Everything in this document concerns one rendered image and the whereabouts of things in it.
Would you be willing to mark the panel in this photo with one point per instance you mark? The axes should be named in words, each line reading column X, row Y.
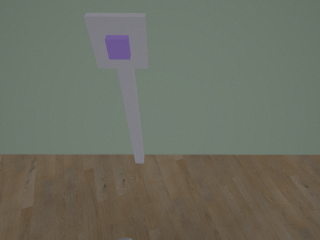
column 100, row 24

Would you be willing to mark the button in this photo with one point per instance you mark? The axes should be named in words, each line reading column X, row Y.
column 118, row 47

